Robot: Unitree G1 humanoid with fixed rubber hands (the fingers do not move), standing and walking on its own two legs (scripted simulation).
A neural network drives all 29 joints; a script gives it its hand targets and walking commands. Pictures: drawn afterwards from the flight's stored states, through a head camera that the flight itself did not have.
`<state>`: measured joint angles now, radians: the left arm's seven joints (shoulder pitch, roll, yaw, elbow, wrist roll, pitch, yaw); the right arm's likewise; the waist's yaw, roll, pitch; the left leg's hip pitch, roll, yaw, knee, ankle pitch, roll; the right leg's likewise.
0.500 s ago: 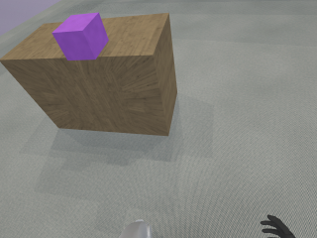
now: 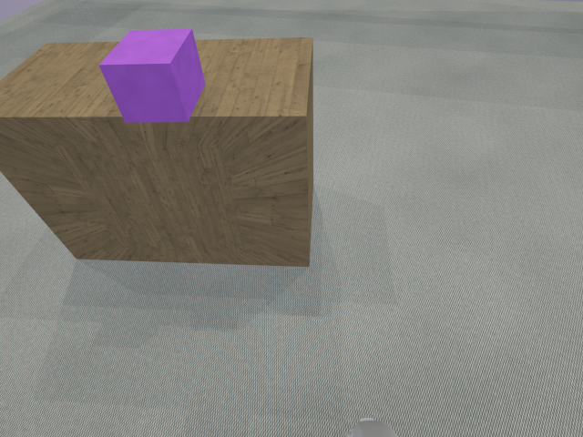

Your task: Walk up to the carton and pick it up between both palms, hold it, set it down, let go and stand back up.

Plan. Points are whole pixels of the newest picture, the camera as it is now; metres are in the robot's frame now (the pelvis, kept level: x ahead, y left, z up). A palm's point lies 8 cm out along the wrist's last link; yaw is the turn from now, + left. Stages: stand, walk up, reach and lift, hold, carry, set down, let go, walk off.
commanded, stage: walk up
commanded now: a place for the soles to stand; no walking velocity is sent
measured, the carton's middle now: (158, 75) +1.00 +0.35 +0.04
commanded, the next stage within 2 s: none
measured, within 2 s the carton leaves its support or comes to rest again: neither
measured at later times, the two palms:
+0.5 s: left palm out of the picture +0.08 +0.51 -0.07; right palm out of the picture +0.05 -0.19 -0.13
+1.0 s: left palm out of the picture +0.14 +0.59 -0.05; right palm (371, 428) +0.18 -0.11 -0.14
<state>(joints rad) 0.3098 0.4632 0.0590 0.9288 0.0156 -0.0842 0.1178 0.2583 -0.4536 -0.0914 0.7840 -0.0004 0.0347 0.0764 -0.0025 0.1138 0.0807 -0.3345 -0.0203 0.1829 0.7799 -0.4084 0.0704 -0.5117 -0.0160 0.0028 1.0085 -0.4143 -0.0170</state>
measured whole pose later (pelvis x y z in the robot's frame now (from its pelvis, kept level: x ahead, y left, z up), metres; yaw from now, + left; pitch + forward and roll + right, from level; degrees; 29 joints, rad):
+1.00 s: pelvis +0.08 +0.22 -0.02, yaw -4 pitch -2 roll -1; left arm 0.36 0.50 0.07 0.89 0.03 -0.12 0.12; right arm 0.14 -0.46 -0.10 0.78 0.00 0.09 0.07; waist -0.01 0.14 0.10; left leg -0.61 0.10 0.03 1.18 -0.48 0.00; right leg -0.44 -0.12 0.02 0.93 -0.46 0.01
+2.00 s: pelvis +0.12 +0.30 -0.01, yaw -5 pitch -3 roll +1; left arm 0.27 0.45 0.04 0.87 0.02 -0.05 0.07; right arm 0.29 -0.46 -0.10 0.81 0.00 0.02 0.04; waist -0.01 0.07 0.12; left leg -0.33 0.00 0.07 0.86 -0.48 0.03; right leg -0.49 -0.06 0.02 0.94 -0.48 -0.01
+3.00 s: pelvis +0.14 +0.30 +0.00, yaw -7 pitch -4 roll +1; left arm 0.25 0.47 0.04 0.89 0.02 -0.07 0.01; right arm 0.30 -0.46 -0.10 0.81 0.00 -0.02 0.04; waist -0.01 0.04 0.10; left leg -0.26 0.03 0.07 0.76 -0.47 0.02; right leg -0.52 -0.06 0.02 1.02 -0.46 0.00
